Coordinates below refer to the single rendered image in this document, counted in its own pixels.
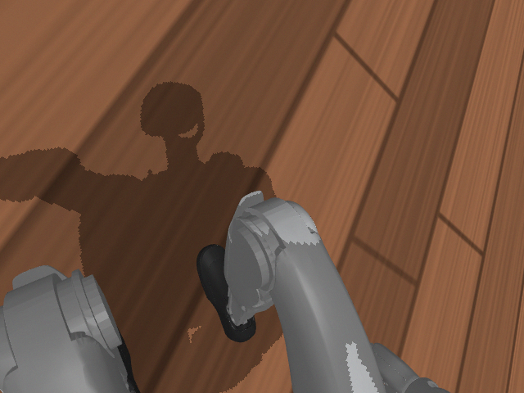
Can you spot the right robot arm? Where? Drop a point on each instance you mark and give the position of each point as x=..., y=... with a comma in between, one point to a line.
x=424, y=385

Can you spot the right robot hand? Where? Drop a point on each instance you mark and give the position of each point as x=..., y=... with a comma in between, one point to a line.
x=396, y=374

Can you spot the right robot foot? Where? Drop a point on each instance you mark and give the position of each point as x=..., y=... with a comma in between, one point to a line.
x=210, y=268

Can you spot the left robot foot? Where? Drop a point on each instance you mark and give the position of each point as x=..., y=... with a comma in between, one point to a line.
x=124, y=353

